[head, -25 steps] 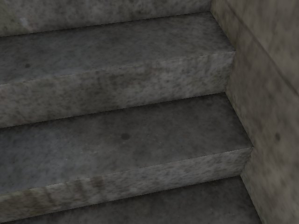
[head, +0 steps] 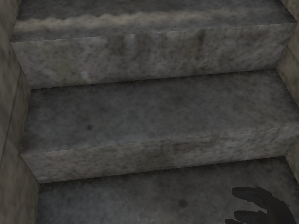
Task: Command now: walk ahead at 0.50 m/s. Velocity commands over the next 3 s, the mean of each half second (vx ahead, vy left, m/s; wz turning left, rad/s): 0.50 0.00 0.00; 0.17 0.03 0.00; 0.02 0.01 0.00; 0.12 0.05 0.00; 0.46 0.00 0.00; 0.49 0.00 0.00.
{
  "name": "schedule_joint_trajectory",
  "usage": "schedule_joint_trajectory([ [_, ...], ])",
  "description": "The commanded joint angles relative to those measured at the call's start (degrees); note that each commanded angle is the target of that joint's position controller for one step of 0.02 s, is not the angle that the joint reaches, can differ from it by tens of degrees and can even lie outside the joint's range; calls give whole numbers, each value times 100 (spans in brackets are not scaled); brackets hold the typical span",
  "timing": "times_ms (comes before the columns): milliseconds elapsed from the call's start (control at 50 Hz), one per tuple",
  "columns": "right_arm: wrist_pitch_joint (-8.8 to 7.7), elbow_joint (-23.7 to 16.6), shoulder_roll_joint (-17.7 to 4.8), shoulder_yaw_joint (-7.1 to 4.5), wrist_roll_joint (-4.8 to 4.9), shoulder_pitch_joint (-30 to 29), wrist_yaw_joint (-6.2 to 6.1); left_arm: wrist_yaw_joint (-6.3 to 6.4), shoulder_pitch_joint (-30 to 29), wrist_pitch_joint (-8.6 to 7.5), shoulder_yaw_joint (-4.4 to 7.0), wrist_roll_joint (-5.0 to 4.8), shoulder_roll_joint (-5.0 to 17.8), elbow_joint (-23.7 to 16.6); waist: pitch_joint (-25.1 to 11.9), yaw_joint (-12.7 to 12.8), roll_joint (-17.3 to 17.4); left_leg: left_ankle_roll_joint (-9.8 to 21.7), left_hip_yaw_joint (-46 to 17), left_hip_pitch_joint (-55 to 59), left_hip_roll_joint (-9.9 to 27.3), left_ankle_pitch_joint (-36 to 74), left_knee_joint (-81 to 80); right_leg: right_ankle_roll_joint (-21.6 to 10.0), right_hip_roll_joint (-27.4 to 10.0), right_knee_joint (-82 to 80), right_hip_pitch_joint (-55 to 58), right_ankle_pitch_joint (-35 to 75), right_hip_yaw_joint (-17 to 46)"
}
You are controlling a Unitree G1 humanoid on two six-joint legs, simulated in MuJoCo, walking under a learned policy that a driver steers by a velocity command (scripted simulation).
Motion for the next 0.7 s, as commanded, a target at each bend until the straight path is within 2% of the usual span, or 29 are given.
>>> schedule_joint_trajectory([
  [20, -241, 954, -1706, -552, 82, 2724, -103, 26, -1834, 81, -12, 359, -521, -1498, -555, -1048, 2458, 756, -5261, 3637, 1229, -2082, -6900, -250, 1984, 6377, -3192, -557, 1639],
  [40, -309, 1180, -1503, -552, 83, 2331, -55, 53, -1466, 107, -109, 344, -774, -1635, -36, -498, 1904, 678, -4871, 3450, 1147, -1287, -6558, -285, 1958, 7255, -3681, -445, 1252],
  [60, -333, 1183, -1060, -474, -40, 1868, -29, 84, -1464, 213, -164, 355, -683, -1795, 387, -97, 1706, 754, -3728, 3446, 938, -256, -5687, -329, 1741, 7452, -4278, -193, 835],
  [100, -448, 1333, -318, -318, -84, 1773, 29, 174, -1518, 361, -229, 432, -596, -1972, 375, 109, 1707, 801, -2680, 3401, 811, 1343, -5323, -404, 1739, 8429, -4583, -595, 742],
  [180, -739, 1398, -386, -348, 60, 2207, -80, 284, -2368, 761, -296, 227, -370, -2601, 914, 108, 846, 1016, -2126, 3617, 1143, 2941, -6164, -224, 1634, 8197, -5077, -1426, 935],
  [200, -628, 1741, -682, -373, -322, 2112, 520, -202, -2408, 223, -344, -476, 308, -2276, 1638, -234, 1266, 1496, -1904, 4391, 1070, 1359, -6269, -805, 1742, 9127, -7265, -1534, 955],
  [240, -346, 2328, -289, -213, -760, 3183, 765, -363, -2828, 27, -579, -269, -205, -2345, 1074, -282, 582, 1552, -2101, 5268, 1494, 1617, -6675, -1287, 1552, 10109, -8726, -1487, 740],
  [260, -712, 1780, -294, -385, -16, 3314, 153, 142, -3653, 325, -518, 69, -1053, -2950, 1058, -402, 757, 1135, -1297, 4712, 1437, 2770, -7345, -694, 1782, 10174, -6919, -2215, 569],
  [280, -809, 1775, -350, -302, 59, 2995, 14, 229, -3870, 553, -519, 83, -892, -3192, 1364, -173, 444, 987, -907, 4045, 1315, 2997, -7653, -579, 1621, 9640, -6571, -2150, 530],
  [300, -561, 2568, -544, -235, -677, 3153, 583, -154, -4306, 389, -677, -150, -57, -3335, 477, 78, -246, 829, -575, 4755, 1060, 1568, -7504, -1164, 901, 8007, -7786, -1179, -284],
  [320, -429, 2635, -431, -256, -746, 3665, 715, -229, -5067, 554, -702, -173, -34, -3609, 571, -171, 290, 976, -522, 4145, 940, 1906, -8208, -1225, 738, 7656, -7388, -1112, -722],
  [340, -629, 1873, -387, -294, 289, 3292, -75, -30, -4699, 718, -746, -47, -786, -3765, 1221, -354, 533, 1113, -335, 3546, 1009, 3343, -9584, -610, 908, 6325, -4871, -1934, -1178],
  [360, -684, 1745, -332, -145, 364, 2865, -252, 35, -4064, 779, -772, -144, -769, -3474, 776, -73, 406, 1018, 344, 3080, 797, 5767, -9379, -613, 1041, 5635, -3013, -1985, -1540],
  [380, -725, 1579, -1027, -248, 567, 2680, -315, 168, -3400, 793, -750, -228, -672, -3214, -29, 175, 377, 996, 708, 3495, 946, 10044, -8573, -754, 1358, 5073, -1436, -1829, -1767],
  [400, -734, 1394, -1794, -476, 559, 2541, -358, 197, -2376, 872, -654, -228, -503, -2944, -1136, 640, 653, 985, 715, 4482, 1129, 12759, -6890, -715, 1717, 4444, -496, -2039, -1427],
  [420, -759, 1578, -1935, -607, 518, 3236, -230, 261, -2517, 900, -569, -106, -318, -3078, -1908, 445, 692, 1025, 253, 5576, 1375, 13918, -5722, -707, 1964, 3761, -337, -3458, -1394],
  [440, -864, 1614, -1938, -750, 584, 3185, -80, 248, -2358, 736, -416, -34, 28, -2926, -2276, 480, 735, 708, 250, 6131, 1281, 13987, -4662, -732, 1878, 2555, 164, -1902, -1063],
  [460, -247, 2792, -1554, -728, -781, 4327, 1163, 55, -6, 879, -211, 31, 658, -2413, -2221, 1587, 1753, 1338, -618, 4659, 1147, 11473, -3394, -1115, 1792, -76, 1922, 207, 17],
  [480, -26, 2257, -429, -729, -446, 3278, 1628, 141, 1562, 812, -27, 15, 1069, -1189, -984, 998, -946, 1135, 158, 1823, -697, 4299, 1495, -2201, 958, -177, 2755, 5763, 1777],
  [500, -767, 603, -78, -680, 93, 1872, 429, 331, -550, 180, 208, -1, 1237, -1823, -2023, 417, -581, 404, -1548, 1101, -1501, 3028, 3488, -2230, -462, -801, 3045, 5704, 3479],
  [520, -834, 272, 219, -519, 104, 1050, 192, 400, -764, 194, 227, 34, 876, -1664, -1750, 354, -45, 486, -1351, 320, -1178, 3076, 4176, -2319, -481, -876, 2639, 3107, 3552],
  [540, -802, -70, 504, -387, 66, 527, -2, 529, -823, 184, 33, 87, 141, -1277, -761, 200, 78, 546, -1217, -503, -1054, 2888, 4583, -1953, -256, -1178, 1820, 516, 3299],
  [560, -698, -373, 824, -204, -84, 14, -105, 615, -796, 120, -53, 185, -125, -939, 180, 90, 93, 639, -1392, -1364, -922, 2396, 4748, -1616, -53, -1335, 1238, -584, 2739],
  [580, -545, -384, 841, -117, -249, 272, -151, 695, -919, -85, -65, 79, -119, -847, 851, -301, 268, 724, -1617, -1520, -658, 2019, 4518, -1207, -132, -1593, 631, 144, 2191],
  [600, 116, 71, -69, -154, -11, 1451, 367, -237, -747, -31, -519, 100, -792, -241, 156, -695, 148, 1353, -1675, -2267, -328, 2642, 3992, -1205, -275, -1352, 568, 838, 2166],
  [620, 251, -334, -349, -226, -11, 1216, 415, -492, -949, -142, -565, 128, -862, -303, 495, -1224, 541, 1508, -1322, -1950, -323, 1539, 3263, -945, 43, -1814, 104, 1487, 955],
  [660, 423, -853, 122, 106, -171, 759, 518, -257, -589, -159, -324, 258, -137, 128, 256, -1163, 9, 1614, -919, -2857, -305, -55, 3885, -1084, -42, -2398, 315, 1211, 849],
  [680, 499, -1230, -45, 119, -178, 141, 441, -218, -512, -131, -330, 602, 136, 150, -151, -1203, 853, 1646, -583, -2514, -58, 1284, 2255, -951, 201, -2545, 133, 329, 600],
  [700, 573, -1612, -259, 171, 134, -595, 400, -308, -984, -34, -204, 877, 648, -222, -40, -1104, 699, 1608, -531, -1287, 66, 2131, 1175, -686, 515, -3200, -1125, -219, 59],
])
Next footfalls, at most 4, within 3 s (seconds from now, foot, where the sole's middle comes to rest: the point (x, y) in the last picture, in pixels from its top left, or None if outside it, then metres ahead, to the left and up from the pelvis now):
0.46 right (202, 206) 0.42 -0.11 -0.42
0.84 left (126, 109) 0.64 0.14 -0.23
1.14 right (202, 97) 0.71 -0.10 -0.23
2.10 left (86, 110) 0.63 0.27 -0.23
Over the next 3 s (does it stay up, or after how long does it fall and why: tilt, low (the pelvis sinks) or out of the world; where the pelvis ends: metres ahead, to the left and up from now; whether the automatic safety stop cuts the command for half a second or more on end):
stays up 1.06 0.14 0.87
